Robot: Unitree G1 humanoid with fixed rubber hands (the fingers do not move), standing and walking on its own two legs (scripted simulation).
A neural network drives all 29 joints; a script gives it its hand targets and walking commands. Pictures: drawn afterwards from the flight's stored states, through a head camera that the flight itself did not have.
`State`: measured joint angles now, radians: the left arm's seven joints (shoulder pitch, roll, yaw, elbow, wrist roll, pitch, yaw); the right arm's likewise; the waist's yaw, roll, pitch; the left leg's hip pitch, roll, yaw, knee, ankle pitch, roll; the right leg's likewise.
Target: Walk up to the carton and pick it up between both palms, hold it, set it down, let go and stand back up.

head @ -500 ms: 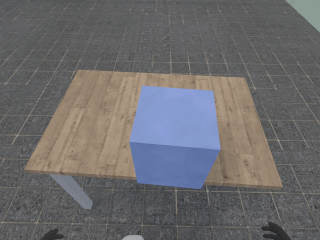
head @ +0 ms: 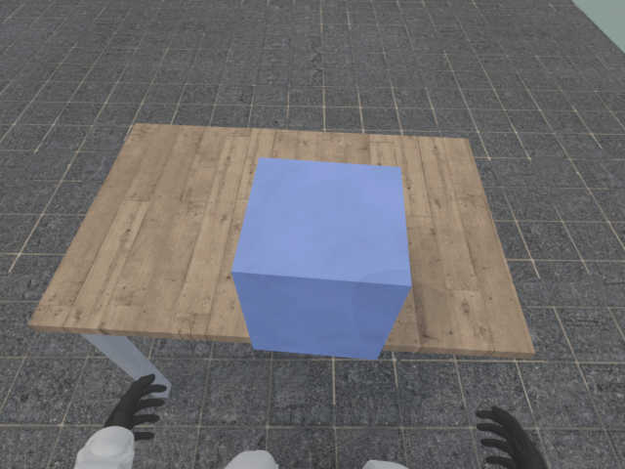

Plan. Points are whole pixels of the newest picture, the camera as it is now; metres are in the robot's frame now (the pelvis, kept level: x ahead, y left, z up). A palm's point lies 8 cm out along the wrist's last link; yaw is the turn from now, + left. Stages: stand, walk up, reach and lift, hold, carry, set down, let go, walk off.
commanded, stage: reach and lift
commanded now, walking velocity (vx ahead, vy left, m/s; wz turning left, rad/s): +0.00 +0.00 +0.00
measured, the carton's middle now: (321, 264) +0.41 +0.02 -0.03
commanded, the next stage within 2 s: none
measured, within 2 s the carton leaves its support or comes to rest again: neither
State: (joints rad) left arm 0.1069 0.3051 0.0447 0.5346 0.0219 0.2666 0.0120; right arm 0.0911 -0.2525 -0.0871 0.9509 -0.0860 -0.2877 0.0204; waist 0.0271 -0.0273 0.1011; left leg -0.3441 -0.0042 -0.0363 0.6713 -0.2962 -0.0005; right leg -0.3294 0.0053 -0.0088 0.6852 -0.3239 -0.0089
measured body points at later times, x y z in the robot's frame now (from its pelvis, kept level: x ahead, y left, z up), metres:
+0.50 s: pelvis +0.00 +0.01 +0.02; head +0.04 +0.05 +0.46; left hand +0.18 +0.28 -0.07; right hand +0.15 -0.22 -0.07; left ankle +0.04 +0.13 -0.72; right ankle +0.03 -0.11 -0.72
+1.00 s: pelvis +0.01 +0.01 +0.02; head +0.04 +0.03 +0.47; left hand +0.19 +0.26 -0.04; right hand +0.18 -0.22 -0.05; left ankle +0.04 +0.13 -0.72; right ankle +0.03 -0.11 -0.72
